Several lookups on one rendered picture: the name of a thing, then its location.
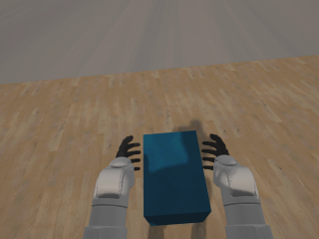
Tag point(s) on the left robot forearm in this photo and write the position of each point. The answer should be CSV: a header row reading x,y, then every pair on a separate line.
x,y
111,200

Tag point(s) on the carton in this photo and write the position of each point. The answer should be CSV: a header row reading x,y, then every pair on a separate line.
x,y
175,190

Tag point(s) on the robot right hand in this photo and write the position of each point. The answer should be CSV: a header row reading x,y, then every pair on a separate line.
x,y
218,145

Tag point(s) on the right robot forearm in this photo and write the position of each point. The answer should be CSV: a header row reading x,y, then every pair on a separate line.
x,y
241,201

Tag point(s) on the robot left hand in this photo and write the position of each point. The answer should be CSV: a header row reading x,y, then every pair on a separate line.
x,y
124,147

